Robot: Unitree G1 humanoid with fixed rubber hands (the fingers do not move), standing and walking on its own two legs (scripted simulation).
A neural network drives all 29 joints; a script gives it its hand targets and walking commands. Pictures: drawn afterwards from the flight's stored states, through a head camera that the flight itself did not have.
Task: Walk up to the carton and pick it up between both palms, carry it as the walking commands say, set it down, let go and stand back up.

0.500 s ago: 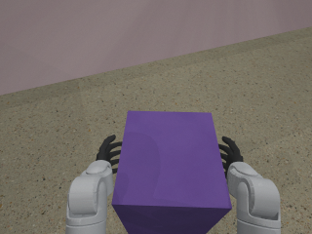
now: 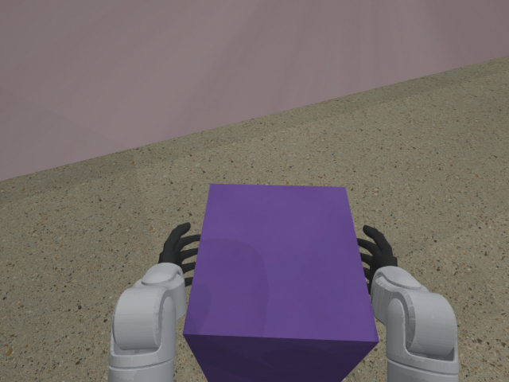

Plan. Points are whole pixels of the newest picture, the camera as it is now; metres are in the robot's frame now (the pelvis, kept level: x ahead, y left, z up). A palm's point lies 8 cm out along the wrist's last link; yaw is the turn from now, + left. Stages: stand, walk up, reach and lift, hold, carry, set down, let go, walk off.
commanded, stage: carry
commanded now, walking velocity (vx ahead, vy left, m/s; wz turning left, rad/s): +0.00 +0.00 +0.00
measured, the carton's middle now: (273, 292) +0.28 +0.00 +0.01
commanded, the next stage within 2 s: hold in 0.78 s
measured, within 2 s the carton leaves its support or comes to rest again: neither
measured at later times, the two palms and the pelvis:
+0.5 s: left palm (181, 271) +0.28 +0.14 +0.06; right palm (379, 275) +0.29 -0.15 +0.06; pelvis +0.01 +0.00 +0.00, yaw +0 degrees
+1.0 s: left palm (188, 278) +0.29 +0.14 +0.04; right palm (379, 292) +0.28 -0.16 +0.03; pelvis +0.01 +0.00 +0.00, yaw +0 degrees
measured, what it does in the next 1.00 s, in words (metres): stands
